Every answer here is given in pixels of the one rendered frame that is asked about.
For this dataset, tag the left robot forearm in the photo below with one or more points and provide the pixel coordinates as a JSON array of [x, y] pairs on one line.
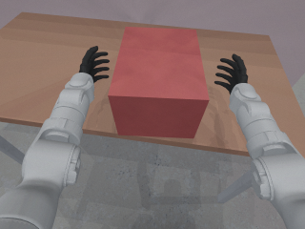
[[68, 114]]

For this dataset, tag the carton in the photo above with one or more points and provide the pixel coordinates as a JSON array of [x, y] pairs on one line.
[[158, 85]]

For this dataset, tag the left robot hand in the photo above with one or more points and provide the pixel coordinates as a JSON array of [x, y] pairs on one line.
[[89, 63]]

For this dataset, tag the right robot forearm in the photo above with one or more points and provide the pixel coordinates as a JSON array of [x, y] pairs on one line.
[[257, 124]]

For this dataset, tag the robot left upper arm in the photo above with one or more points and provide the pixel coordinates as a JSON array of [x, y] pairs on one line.
[[51, 166]]

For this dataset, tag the table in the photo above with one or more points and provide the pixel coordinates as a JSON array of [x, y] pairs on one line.
[[40, 53]]

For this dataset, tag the robot right upper arm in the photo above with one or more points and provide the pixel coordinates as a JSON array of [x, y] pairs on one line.
[[281, 180]]

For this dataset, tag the right robot hand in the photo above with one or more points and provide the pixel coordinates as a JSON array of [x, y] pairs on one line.
[[238, 73]]

